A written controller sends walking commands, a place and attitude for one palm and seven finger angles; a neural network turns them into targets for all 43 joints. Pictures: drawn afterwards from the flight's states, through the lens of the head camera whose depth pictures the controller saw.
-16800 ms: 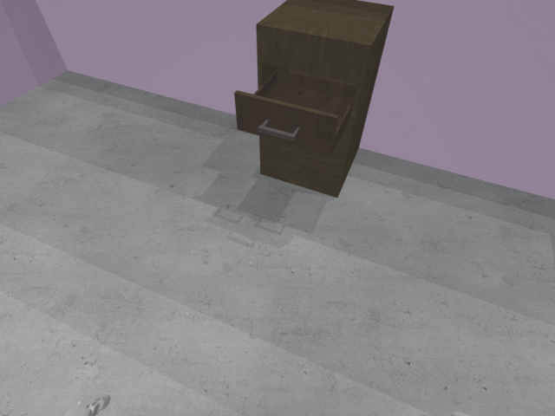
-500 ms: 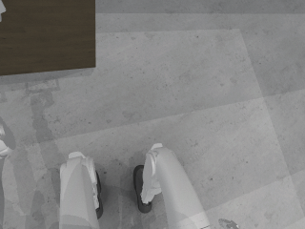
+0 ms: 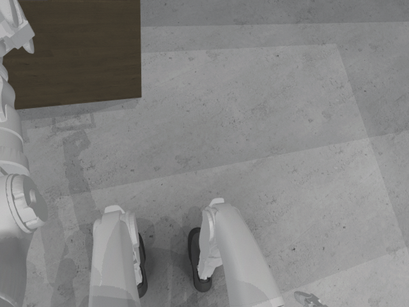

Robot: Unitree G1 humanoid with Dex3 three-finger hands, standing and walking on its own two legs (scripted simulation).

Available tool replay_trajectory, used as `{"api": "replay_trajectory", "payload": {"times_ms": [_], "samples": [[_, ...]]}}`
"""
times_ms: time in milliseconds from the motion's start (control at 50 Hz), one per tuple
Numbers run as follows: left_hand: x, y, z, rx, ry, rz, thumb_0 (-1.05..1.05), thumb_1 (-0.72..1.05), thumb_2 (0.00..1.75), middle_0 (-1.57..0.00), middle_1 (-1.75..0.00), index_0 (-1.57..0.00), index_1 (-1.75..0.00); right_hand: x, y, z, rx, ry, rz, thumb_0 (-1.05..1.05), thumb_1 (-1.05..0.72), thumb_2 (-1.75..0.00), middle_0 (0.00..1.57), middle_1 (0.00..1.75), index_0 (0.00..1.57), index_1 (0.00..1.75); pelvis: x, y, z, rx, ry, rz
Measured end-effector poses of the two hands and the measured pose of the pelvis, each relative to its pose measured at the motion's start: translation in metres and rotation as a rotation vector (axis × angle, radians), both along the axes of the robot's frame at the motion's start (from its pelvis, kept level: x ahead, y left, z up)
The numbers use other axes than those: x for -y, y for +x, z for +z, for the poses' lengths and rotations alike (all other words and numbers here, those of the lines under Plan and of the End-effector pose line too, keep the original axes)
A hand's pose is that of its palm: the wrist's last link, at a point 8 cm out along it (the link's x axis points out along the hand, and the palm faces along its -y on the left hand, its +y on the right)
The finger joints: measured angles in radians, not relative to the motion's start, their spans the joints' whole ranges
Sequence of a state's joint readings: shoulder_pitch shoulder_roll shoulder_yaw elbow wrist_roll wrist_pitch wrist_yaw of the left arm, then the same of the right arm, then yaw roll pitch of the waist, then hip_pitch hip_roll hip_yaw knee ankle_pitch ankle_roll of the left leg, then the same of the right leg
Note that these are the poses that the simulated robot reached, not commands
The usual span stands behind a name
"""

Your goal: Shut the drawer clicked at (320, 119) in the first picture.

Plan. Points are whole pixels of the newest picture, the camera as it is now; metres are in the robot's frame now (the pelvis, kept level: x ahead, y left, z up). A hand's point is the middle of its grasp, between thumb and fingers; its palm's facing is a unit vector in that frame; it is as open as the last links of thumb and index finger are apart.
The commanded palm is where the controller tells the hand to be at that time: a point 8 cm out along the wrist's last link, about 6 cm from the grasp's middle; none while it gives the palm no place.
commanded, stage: pull the fist back off the drawer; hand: left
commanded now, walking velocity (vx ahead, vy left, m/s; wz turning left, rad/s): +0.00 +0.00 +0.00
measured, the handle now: out of the picture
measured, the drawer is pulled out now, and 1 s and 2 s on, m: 0.00 0.00 0.00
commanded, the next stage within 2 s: draw the hand back to the body in 0.10 s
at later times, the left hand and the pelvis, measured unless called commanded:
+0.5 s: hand out of the picture +0.45 +0.26 +0.12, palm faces +0.18 -0.98 -0.06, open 3.2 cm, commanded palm +0.43 +0.29 +0.13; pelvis +0.04 +0.00 +0.10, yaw +4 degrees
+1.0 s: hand out of the picture +0.33 +0.27 +0.27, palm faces +0.37 -0.86 -0.34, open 3.3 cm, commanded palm +0.28 +0.30 +0.30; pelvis +0.09 +0.01 +0.22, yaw +8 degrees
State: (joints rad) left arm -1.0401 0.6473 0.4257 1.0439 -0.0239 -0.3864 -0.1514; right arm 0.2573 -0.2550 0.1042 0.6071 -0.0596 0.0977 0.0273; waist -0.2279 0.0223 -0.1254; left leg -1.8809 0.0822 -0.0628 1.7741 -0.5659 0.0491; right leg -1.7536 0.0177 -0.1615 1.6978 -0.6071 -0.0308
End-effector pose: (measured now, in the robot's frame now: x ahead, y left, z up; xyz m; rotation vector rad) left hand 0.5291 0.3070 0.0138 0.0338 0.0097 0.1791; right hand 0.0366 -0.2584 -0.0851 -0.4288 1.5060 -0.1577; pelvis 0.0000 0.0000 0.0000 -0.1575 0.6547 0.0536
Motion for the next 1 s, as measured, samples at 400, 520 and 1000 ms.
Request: {"api": "replay_trajectory", "payload": {"times_ms": [400,520,1000], "samples": [[0.006,-0.056,0.06,0.019,0.075,-0.043,0.01,0.88,0.9,-1.4,-1.6,-1.39,-1.6,-0.017,0.078,0.022,0.114,0.14,-0.041,0.0,-0.91,-0.9,0.2,0.3,0.2,0.3,-0.002,0.033,0.055,0.037,0.044,-0.002],[-0.002,-0.115,0.116,-0.051,0.006,0.028,0.01,0.89,0.9,-1.4,-1.6,-1.4,-1.6,-0.03,0.136,0.074,0.286,0.186,0.038,0.01,-0.91,-0.9,0.2,0.3,0.2,0.3,-0.001,0.046,0.107,0.114,0.068,0.031],[-0.005,-0.238,0.279,-0.223,0.264,0.252,0.02,0.9,0.9,-1.4,-1.6,-1.39,-1.6,-0.066,0.233,0.226,0.684,0.24,0.115,0.01,-0.9,-0.9,0.2,0.3,0.2,0.3,-0.01,0.086,0.224,0.508,0.162,0.076]]}}
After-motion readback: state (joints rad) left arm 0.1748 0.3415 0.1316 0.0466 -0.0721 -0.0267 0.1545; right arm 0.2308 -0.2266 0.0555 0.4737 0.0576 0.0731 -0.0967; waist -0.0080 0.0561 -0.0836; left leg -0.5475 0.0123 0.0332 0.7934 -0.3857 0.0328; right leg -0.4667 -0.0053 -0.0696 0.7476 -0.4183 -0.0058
